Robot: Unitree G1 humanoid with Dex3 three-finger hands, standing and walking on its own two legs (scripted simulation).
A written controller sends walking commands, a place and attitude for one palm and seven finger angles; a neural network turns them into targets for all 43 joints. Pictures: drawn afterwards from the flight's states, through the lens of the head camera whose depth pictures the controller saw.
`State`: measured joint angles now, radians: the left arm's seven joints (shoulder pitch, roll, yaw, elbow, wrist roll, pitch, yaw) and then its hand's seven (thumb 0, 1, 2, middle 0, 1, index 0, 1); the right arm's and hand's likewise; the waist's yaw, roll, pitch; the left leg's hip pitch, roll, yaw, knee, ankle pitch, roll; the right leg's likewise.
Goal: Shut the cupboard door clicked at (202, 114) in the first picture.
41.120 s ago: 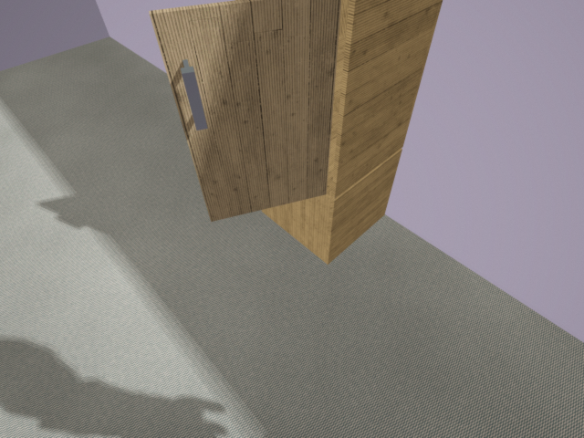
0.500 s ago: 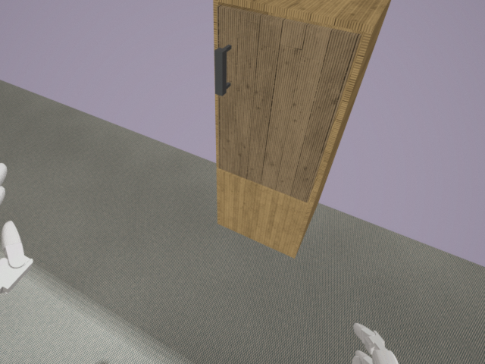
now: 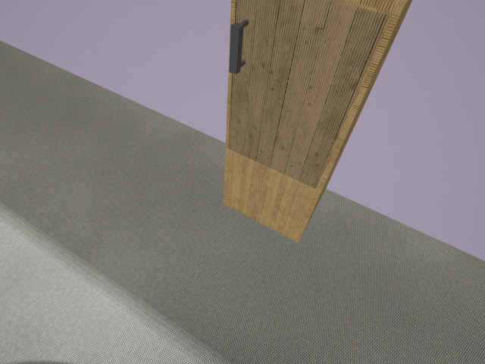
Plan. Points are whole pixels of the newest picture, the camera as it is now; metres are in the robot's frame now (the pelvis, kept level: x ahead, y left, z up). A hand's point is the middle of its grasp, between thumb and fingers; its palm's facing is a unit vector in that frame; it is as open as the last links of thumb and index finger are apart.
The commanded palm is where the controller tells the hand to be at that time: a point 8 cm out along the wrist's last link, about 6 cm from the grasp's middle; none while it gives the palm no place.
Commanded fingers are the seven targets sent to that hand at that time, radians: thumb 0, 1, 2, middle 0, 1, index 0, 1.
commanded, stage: let the arm hang, fingers relaxed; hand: left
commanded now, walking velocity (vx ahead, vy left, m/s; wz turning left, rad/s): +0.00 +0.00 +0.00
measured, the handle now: (240, 46) +0.89 +0.07 +0.09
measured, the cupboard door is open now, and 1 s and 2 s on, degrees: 0 0 0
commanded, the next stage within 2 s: look to check the result in 0.66 s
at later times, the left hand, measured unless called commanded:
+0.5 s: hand out of the picture +0.03 +0.20 -0.17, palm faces -0.01 -0.98 -0.22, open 7.4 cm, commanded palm none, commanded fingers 0.00 0.90 0.90 -0.20 -0.30 -0.20 -0.30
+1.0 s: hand out of the picture +0.03 +0.22 -0.17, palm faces -0.02 -0.96 -0.26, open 7.4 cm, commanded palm none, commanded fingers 0.00 0.90 0.90 -0.20 -0.30 -0.20 -0.30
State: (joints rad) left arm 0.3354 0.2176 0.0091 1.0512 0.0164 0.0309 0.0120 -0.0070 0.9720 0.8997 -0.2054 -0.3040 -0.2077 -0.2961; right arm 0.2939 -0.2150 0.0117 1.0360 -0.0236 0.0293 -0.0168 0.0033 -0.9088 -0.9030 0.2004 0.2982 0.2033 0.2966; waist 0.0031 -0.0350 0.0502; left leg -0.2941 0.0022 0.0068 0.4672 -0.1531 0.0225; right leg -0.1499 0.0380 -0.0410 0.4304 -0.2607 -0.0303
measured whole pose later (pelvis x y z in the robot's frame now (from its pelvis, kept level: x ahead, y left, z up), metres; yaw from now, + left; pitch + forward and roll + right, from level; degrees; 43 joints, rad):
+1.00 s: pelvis +0.02 +0.01 +0.01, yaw -1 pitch -2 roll +0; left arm 0.25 0.24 0.01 1.15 0.02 0.00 0.02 0.00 0.91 0.90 -0.20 -0.30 -0.20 -0.30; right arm 0.22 -0.23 0.00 1.12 -0.01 0.00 -0.02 0.00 -0.91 -0.90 0.20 0.30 0.20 0.30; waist 0.00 0.00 0.04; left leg -0.19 -0.02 0.04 0.36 -0.14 0.04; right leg -0.06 0.01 -0.01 0.34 -0.25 -0.01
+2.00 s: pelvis +0.05 -0.01 +0.01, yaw -2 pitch -2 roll +0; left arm 0.23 0.24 0.00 1.15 0.01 -0.01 0.02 0.00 0.91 0.90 -0.20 -0.30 -0.20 -0.30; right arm 0.20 -0.24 0.01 1.13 -0.01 0.00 -0.02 0.00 -0.91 -0.90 0.20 0.30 0.20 0.30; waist 0.00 0.00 0.04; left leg -0.15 -0.01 0.04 0.34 -0.16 0.01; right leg -0.01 0.03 -0.01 0.29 -0.26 -0.03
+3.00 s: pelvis +0.04 -0.02 +0.01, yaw -2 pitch -2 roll +0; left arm 0.27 0.19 0.00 1.15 0.01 -0.01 0.03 0.00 0.91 0.90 -0.20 -0.30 -0.20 -0.30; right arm 0.24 -0.20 0.01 1.14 -0.01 0.00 -0.03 0.00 -0.91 -0.90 0.20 0.30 0.20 0.30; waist 0.00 0.00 0.04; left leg -0.14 0.01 0.04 0.35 -0.17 0.00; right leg -0.01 0.05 0.00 0.31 -0.26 -0.05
